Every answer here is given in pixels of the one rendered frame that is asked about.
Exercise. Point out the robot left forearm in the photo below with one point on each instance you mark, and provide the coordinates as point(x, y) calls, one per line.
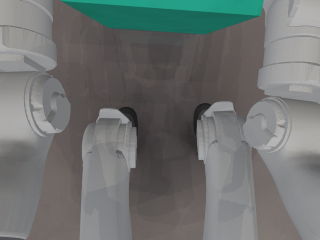
point(26, 36)

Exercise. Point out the robot left upper arm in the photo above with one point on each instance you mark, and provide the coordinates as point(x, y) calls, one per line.
point(33, 107)

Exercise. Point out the right robot thigh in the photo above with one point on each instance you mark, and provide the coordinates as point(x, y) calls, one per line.
point(230, 209)

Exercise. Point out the carton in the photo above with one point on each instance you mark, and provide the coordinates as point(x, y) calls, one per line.
point(176, 16)

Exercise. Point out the right robot shin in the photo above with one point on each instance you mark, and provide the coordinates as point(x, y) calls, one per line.
point(228, 106)

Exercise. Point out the robot right forearm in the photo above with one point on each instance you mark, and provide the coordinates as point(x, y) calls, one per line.
point(291, 62)

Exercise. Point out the robot right upper arm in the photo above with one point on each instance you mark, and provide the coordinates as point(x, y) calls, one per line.
point(286, 134)

